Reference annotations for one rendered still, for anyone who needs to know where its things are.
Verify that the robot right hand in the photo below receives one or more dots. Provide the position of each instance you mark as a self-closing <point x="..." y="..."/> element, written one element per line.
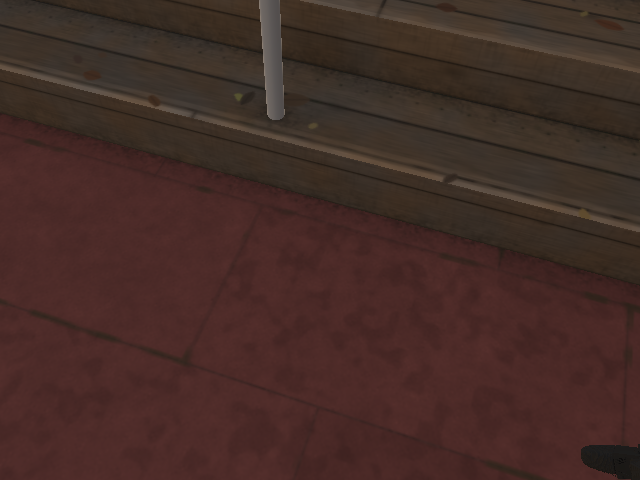
<point x="624" y="461"/>

